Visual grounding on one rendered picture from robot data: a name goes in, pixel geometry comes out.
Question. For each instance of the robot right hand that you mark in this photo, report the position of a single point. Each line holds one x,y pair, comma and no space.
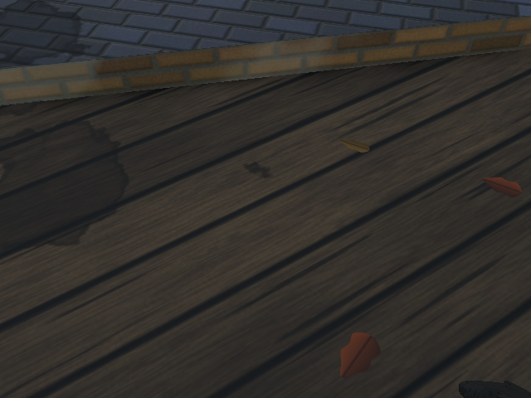
489,389

